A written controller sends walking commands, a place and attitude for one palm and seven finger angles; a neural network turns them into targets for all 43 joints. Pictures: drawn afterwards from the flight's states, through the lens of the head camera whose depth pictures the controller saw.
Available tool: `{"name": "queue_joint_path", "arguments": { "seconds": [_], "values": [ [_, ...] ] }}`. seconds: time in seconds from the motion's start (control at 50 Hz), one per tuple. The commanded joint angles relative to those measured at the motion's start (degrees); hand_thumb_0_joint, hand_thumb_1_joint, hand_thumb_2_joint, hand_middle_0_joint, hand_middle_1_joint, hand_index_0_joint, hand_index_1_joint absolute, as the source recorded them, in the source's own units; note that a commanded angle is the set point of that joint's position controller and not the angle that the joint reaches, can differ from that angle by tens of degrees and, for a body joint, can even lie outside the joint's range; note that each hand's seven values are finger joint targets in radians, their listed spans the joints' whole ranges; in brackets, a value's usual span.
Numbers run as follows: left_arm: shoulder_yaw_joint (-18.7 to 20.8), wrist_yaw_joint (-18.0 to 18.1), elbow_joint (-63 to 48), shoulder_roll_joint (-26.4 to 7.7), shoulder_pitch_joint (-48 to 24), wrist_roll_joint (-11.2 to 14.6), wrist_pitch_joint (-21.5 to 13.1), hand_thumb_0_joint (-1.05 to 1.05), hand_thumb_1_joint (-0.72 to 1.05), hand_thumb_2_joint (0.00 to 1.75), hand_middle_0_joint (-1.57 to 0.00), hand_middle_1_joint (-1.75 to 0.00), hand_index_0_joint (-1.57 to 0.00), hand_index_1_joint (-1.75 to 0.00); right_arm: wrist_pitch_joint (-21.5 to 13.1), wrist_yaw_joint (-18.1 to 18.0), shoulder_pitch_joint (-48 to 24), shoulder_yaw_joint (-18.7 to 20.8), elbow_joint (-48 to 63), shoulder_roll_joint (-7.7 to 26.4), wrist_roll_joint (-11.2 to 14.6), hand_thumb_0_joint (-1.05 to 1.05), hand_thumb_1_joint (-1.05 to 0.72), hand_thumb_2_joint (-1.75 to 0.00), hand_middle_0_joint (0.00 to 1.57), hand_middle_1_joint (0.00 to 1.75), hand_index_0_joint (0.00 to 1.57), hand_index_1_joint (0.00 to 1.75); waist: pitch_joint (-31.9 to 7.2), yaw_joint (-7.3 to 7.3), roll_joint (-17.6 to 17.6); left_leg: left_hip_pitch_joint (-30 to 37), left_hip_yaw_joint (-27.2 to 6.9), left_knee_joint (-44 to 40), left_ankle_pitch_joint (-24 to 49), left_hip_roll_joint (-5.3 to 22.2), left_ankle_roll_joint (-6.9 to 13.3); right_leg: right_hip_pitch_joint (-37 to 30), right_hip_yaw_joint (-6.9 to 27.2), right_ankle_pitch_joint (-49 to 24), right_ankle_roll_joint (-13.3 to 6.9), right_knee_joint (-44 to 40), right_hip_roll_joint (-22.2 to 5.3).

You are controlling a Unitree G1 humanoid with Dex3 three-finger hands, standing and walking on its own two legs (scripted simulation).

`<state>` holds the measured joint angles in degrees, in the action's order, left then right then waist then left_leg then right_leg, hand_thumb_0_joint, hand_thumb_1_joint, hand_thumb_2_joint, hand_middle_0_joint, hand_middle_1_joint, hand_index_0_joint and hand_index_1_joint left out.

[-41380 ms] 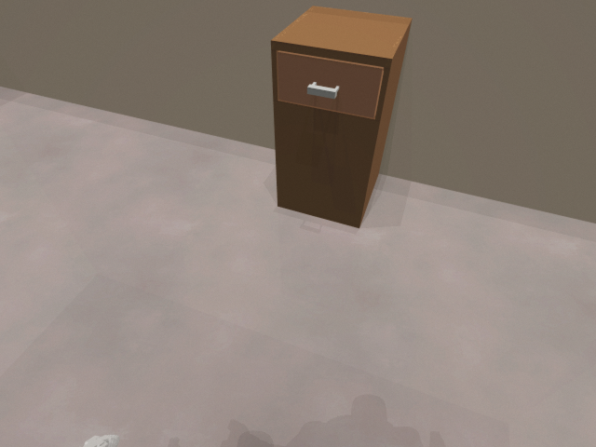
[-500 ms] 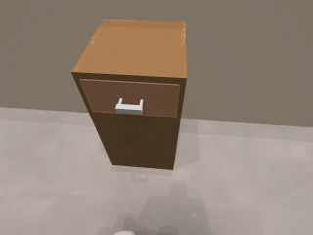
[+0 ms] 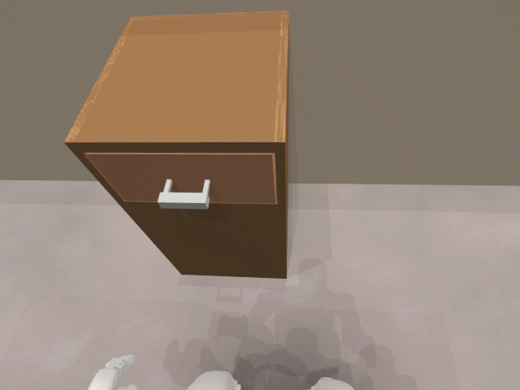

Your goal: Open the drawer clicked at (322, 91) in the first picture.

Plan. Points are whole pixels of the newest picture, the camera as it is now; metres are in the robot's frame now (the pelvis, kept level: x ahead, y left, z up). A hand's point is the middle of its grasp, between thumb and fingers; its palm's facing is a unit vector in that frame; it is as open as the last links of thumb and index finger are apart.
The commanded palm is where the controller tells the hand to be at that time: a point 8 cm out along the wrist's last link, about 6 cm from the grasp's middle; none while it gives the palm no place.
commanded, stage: come to a stop and stand still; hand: left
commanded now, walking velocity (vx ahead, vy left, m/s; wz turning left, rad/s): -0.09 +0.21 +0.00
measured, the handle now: (186, 192) +0.48 +0.20 -0.09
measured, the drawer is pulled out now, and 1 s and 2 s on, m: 0.00 0.00 0.00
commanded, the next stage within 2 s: look again from close up in 1.52 s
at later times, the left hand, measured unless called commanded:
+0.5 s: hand out of the picture +0.00 +0.24 -0.16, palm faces +0.09 -0.96 -0.27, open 7.4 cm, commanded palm none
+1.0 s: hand out of the picture -0.11 +0.23 -0.17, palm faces +0.07 -0.98 -0.18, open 7.4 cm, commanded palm none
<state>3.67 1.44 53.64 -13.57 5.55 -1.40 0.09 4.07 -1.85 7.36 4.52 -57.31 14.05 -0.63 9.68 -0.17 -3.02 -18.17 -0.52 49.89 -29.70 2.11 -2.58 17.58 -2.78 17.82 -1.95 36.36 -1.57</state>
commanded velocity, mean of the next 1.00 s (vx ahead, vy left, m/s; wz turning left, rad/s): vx -0.01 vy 0.03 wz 0.00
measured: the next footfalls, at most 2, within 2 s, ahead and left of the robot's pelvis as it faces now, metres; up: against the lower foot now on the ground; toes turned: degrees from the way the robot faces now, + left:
left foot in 0.42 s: +0.01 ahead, +0.15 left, +0.00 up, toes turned +2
left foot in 1.54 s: -0.06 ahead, +0.14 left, +0.00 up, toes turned +4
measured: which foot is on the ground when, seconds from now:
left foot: up 0.00-0.40, down 0.42-1.00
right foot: down 0.00-1.00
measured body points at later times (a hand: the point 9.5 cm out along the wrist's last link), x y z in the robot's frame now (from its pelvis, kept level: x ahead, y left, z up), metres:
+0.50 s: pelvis -0.03 +0.04 +0.00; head -0.04 +0.04 +0.45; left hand +0.00 +0.29 -0.14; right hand +0.09 -0.20 -0.13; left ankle -0.03 +0.15 -0.73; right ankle +0.00 -0.10 -0.73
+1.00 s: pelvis -0.09 +0.06 +0.01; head -0.10 +0.06 +0.46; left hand -0.12 +0.28 -0.15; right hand -0.08 -0.18 -0.14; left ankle -0.03 +0.15 -0.73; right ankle +0.00 -0.09 -0.72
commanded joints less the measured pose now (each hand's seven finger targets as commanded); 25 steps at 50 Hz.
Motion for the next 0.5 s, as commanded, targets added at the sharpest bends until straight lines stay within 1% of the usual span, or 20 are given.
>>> {"name": "queue_joint_path", "arguments": {
  "seconds": [0.0,0.02,0.04,0.1,0.12,0.16,0.2,0.22,0.26,0.28,0.3,0.32,0.34,0.36,0.38,0.4,0.42,0.44,0.46,0.48],
  "values": [
    [2.1,1.4,-1.2,-8.5,6.6,0.2,0.5,0.0,0.9,0.9,-0.2,-0.3,-0.2,-0.3,-0.2,0.4,1.2,0.9,3.5,4.0,0.2,0.0,-0.9,-0.9,0.2,0.3,0.2,0.3,-12.2,-1.63,15.3,-10.4,-5.9,21.9,0.4,-1.9,0.1,-14.0,14.4,-54.5,-8.5,-11.8,-17.1],
    [1.9,1.6,-1.7,-8.4,6.6,0.3,0.2,0.0,0.9,0.9,-0.2,-0.3,-0.2,-0.3,-0.2,0.8,0.6,0.5,3.4,3.8,0.2,0.0,-0.9,-0.9,0.2,0.3,0.2,0.3,-12.9,-1.53,13.1,-10.6,-5.2,19.7,2.0,-1.8,-0.4,-15.1,13.1,-53.4,-8.0,-12.2,-16.6],
    [1.9,1.6,-1.8,-8.5,7.2,0.3,0.0,0.0,0.9,0.9,-0.2,-0.3,-0.2,-0.3,-0.2,1.1,0.2,0.3,3.3,3.6,0.1,0.0,-0.9,-0.9,0.2,0.3,0.2,0.3,-13.8,-1.83,11.8,-10.2,-4.6,17.1,3.3,-2.0,-0.8,-16.5,12.5,-52.8,-7.6,-12.6,-16.2],
    [1.9,1.5,-0.8,-9.4,9.4,0.2,-0.3,0.0,0.9,0.9,-0.2,-0.3,-0.2,-0.3,0.0,1.6,-0.9,-0.1,3.4,3.6,0.1,0.0,-0.9,-0.9,0.2,0.3,0.2,0.3,-14.2,-2.92,9.7,-8.7,-3.2,9.7,4.6,-2.2,-1.3,-19.0,12.6,-50.4,-7.7,-14.1,-16.2],
    [1.8,1.4,-0.5,-9.4,10.1,0.2,-0.4,0.0,0.9,0.9,-0.2,-0.3,-0.2,-0.3,0.0,1.7,-1.2,-0.2,3.5,3.6,0.1,0.0,-0.9,-0.9,0.2,0.3,0.2,0.3,-13.6,-2.98,9.9,-8.6,-3.1,7.9,4.9,-2.4,-1.3,-19.3,12.5,-50.4,-7.6,-14.6,-16.0],
    [1.7,1.3,-0.3,-9.6,10.2,0.1,-0.3,0.0,0.9,0.9,-0.2,-0.3,-0.2,-0.3,0.0,1.7,-0.7,-0.3,3.6,3.7,0.1,0.0,-0.9,-0.9,0.2,0.3,0.2,0.3,-13.1,-2.72,11.2,-7.3,-2.7,5.1,5.4,-2.3,-1.1,-18.7,12.0,-47.4,-7.7,-15.4,-15.7],
    [1.6,1.2,-0.1,-9.6,9.8,-0.2,-0.3,0.0,0.9,0.9,-0.2,-0.3,-0.2,-0.3,-0.2,1.8,-0.2,-0.4,3.7,3.5,0.3,0.0,-0.9,-0.9,0.2,0.3,0.2,0.3,-12.7,-2.35,12.0,-5.0,-2.1,1.4,5.3,-2.0,-0.7,-16.6,12.0,-42.4,-7.9,-16.4,-15.7],
    [1.6,1.1,-0.1,-9.5,9.5,-0.2,-0.3,0.0,0.9,0.9,-0.2,-0.3,-0.2,-0.3,-0.4,1.8,-0.5,-0.5,3.7,3.5,0.3,0.0,-0.9,-0.9,0.2,0.3,0.2,0.3,-11.5,-2.28,11.1,-4.3,-1.7,-0.7,5.1,-2.0,-0.5,-15.4,12.0,-40.2,-8.1,-16.9,-15.8],
    [1.7,1.0,0.2,-9.6,9.2,-0.5,-0.2,0.0,0.9,0.9,-0.2,-0.3,-0.2,-0.3,-0.9,1.7,0.3,-0.7,3.7,2.9,0.4,0.0,-0.9,-0.9,0.2,0.3,0.2,0.3,-10.9,-1.9,12.4,-1.7,-1.0,-6.1,4.5,-1.7,0.2,-13.4,12.5,-34.9,-8.4,-17.5,-15.5],
    [0.8,3.3,-1.4,-9.6,13.4,-0.5,-1.9,0.0,0.9,0.9,-0.2,-0.3,-0.2,-0.3,-3.6,1.3,1.9,-0.8,9.5,3.5,0.7,0.0,-0.9,-0.9,0.2,0.3,0.2,0.3,-24.4,-0.43,6.2,-3.9,2.1,-6.3,-1.1,-5.5,-1.1,-28.1,20.3,-74.4,-7.0,-7.9,-16.9],
    [1.3,3.2,-2.2,-11.4,12.6,-0.2,-1.9,0.0,0.9,0.9,-0.2,-0.3,-0.2,-0.3,-3.7,1.5,1.7,-1.2,10.4,2.2,1.3,0.0,-0.9,-0.9,0.2,0.3,0.2,0.3,-24.2,0.48,7.0,-3.8,2.4,-10.9,4.5,-3.1,0.4,-29.7,15.0,-70.0,-6.8,-5.3,-17.5],
    [1.1,3.2,-3.5,-11.0,12.6,-0.3,-1.2,0.0,0.9,0.9,-0.2,-0.3,-0.2,-0.3,-3.8,1.5,3.9,-1.4,11.3,1.6,1.0,0.0,-0.9,-0.9,0.2,0.3,0.2,0.3,-24.6,0.05,8.3,-0.1,2.4,-17.3,10.0,-4.5,1.6,-24.8,12.0,-58.8,-5.7,-2.3,-14.0],
    [0.9,3.1,-3.5,-9.6,10.3,0.1,-0.5,0.0,0.9,0.9,-0.2,-0.3,-0.2,-0.3,-3.7,1.4,5.5,-1.7,11.0,1.6,0.6,0.0,-0.9,-0.9,0.2,0.3,0.2,0.3,-21.3,1.17,9.2,3.8,2.7,-24.6,18.1,-4.5,1.9,-19.1,8.6,-45.8,-3.9,-2.0,-11.3],
    [0.3,2.9,-3.2,-7.7,10.8,0.5,0.0,0.0,0.9,0.9,-0.2,-0.3,-0.2,-0.3,-3.7,1.3,6.0,-1.7,10.8,2.5,0.2,0.0,-0.9,-0.9,0.2,0.3,0.2,0.3,-17.5,0.81,9.1,7.2,1.6,-26.5,22.4,-1.8,2.7,-12.6,7.0,-33.0,-2.0,-2.5,-8.7],
    [-0.3,2.7,-2.7,-5.2,11.7,0.8,0.4,0.0,0.9,0.9,-0.2,-0.3,-0.2,-0.3,-3.8,1.2,6.0,-1.5,10.8,4.4,-0.1,0.0,-0.9,-0.9,0.2,0.3,0.2,0.3,-14.5,0.26,4.4,8.9,-1.6,-25.0,32.1,3.5,4.3,-6.4,4.9,-20.5,-0.2,-3.5,-6.1],
    [-0.8,2.3,-3.1,-3.8,13.2,0.4,1.1,0.0,0.9,0.9,-0.2,-0.3,-0.2,-0.3,-3.8,1.3,7.3,-1.5,11.6,6.4,-0.5,0.0,-0.9,-0.9,0.2,0.3,0.2,0.3,-12.8,-0.27,-0.4,7.9,-5.0,-23.9,39.5,8.8,6.2,-3.0,2.0,-6.5,0.7,-4.0,-3.9],
    [-1.2,2.2,-3.3,-2.5,14.0,0.3,0.8,0.0,0.9,0.9,-0.2,-0.3,-0.2,-0.3,-3.5,1.0,6.4,-1.5,11.5,6.5,-0.8,0.0,-0.9,-0.9,0.2,0.3,0.2,0.3,-8.9,-0.88,1.4,5.6,-3.7,-22.2,40.3,9.0,7.2,-0.8,1.9,-4.1,0.8,-5.2,-2.3],
    [-1.5,1.8,-3.0,-2.8,11.9,0.3,0.8,0.0,0.9,0.9,-0.2,-0.3,-0.2,-0.3,-3.8,0.9,6.8,-1.9,11.2,5.6,-0.6,0.0,-0.9,-0.9,0.2,0.3,0.2,0.3,-6.5,0.17,-4.7,3.1,-4.6,-24.1,40.5,7.1,6.9,-1.5,1.1,-3.8,0.9,-4.0,-1.6],
    [-1.7,1.5,-3.1,-3.3,11.4,0.5,1.2,0.0,0.9,0.9,-0.2,-0.3,-0.2,-0.3,-3.8,0.9,6.6,-2.1,11.2,5.6,-0.4,0.0,-0.9,-0.9,0.2,0.3,0.2,0.3,-4.8,0.15,-8.8,0.1,-5.8,-27.6,35.6,7.4,7.3,-2.3,0.5,0.7,1.3,-2.8,-0.9],
    [-1.9,1.3,-2.8,-3.3,11.9,0.6,1.5,0.0,0.9,0.9,-0.2,-0.3,-0.2,-0.3,-3.8,0.9,5.2,-2.2,11.5,5.8,-0.4,0.0,-0.9,-0.9,0.2,0.3,0.2,0.3,-3.4,-0.36,-7.9,-3.5,-6.2,-29.7,26.1,7.1,7.8,-3.5,0.6,1.1,1.4,-2.0,-0.7]
  ]
}}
